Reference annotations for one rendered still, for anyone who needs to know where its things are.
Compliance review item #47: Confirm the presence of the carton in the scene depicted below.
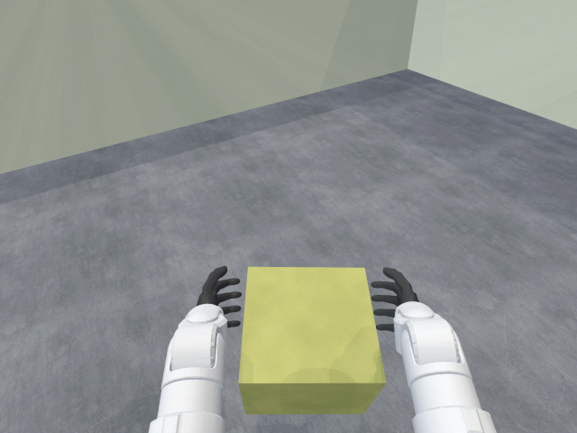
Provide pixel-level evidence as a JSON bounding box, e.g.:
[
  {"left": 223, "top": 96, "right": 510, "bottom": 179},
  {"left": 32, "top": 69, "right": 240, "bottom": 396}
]
[{"left": 238, "top": 267, "right": 386, "bottom": 415}]

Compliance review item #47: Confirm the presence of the left robot hand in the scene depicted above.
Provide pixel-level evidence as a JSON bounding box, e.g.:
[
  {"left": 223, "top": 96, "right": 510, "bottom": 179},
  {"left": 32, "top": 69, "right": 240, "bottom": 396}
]
[{"left": 197, "top": 266, "right": 242, "bottom": 328}]

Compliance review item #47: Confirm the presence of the right robot hand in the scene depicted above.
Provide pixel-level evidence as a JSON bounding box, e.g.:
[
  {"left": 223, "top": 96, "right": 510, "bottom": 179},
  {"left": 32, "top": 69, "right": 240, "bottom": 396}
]
[{"left": 371, "top": 267, "right": 419, "bottom": 332}]

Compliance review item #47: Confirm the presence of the robot right forearm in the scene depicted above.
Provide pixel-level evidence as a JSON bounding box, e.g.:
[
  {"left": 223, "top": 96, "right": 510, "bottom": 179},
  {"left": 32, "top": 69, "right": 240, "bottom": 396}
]
[{"left": 393, "top": 301, "right": 497, "bottom": 433}]

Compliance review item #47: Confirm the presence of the robot left forearm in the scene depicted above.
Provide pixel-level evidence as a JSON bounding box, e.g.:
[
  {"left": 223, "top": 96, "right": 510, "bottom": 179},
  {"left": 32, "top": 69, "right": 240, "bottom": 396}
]
[{"left": 149, "top": 304, "right": 229, "bottom": 433}]

